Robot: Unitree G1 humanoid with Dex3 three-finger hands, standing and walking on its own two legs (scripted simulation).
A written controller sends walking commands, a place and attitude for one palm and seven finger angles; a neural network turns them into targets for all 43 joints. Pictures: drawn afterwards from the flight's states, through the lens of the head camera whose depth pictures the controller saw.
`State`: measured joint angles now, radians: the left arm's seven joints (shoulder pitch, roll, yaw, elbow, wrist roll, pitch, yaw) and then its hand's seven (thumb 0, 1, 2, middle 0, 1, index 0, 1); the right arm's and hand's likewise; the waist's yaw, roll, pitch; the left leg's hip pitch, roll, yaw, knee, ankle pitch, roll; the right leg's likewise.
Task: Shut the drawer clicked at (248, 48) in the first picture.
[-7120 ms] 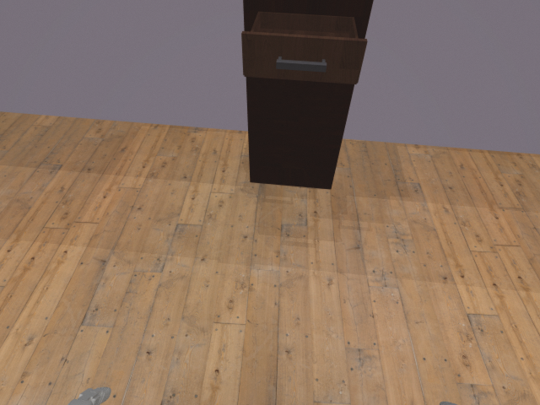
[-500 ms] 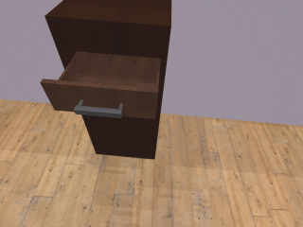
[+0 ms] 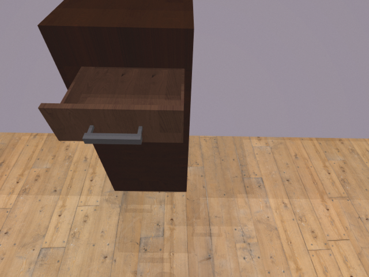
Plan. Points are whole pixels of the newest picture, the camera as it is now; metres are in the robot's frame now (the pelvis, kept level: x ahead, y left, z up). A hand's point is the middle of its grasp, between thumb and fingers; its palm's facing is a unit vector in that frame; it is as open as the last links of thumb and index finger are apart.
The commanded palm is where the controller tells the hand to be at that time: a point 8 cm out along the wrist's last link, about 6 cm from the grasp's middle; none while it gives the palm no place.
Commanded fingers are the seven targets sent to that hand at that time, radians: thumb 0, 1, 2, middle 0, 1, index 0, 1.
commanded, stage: look again from close up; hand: left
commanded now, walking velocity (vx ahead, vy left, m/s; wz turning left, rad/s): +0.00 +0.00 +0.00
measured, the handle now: (114, 133) +0.47 +0.22 +0.00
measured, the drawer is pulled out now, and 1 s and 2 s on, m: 0.20 0.20 0.20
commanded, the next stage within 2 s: shuffle to correct the standing spot in 0.42 s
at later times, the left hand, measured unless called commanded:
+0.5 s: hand out of the picture -0.01 +0.17 -0.17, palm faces +0.01 -0.98 -0.19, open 7.3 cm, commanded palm none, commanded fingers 0.00 0.90 0.90 -0.20 -0.30 -0.20 -0.30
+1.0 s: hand out of the picture -0.04 +0.17 -0.17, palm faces +0.09 -0.98 -0.17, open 7.3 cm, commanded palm none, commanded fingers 0.00 0.90 0.90 -0.20 -0.30 -0.20 -0.30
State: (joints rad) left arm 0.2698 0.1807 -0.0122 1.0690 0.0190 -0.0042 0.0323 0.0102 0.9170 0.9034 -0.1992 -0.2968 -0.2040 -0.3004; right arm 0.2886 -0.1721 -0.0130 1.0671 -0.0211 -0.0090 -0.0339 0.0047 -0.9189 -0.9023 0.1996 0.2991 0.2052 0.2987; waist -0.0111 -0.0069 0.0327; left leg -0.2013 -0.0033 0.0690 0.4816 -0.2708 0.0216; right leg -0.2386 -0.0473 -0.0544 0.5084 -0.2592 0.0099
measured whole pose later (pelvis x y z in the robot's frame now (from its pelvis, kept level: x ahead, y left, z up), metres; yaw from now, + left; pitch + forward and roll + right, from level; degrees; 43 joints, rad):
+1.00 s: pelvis +0.02 +0.01 -0.01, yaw +0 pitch -1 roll -1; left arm 0.43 0.11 0.03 1.09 0.03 -0.03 0.01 0.01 0.91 0.90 -0.20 -0.30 -0.20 -0.30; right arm 0.35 -0.16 -0.03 1.12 -0.01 0.01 -0.02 0.01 -0.91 -0.90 0.20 0.30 0.20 0.30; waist 0.01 0.04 0.02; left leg -0.23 0.00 0.07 0.63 -0.39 0.04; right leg -0.22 -0.03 -0.04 0.56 -0.31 0.01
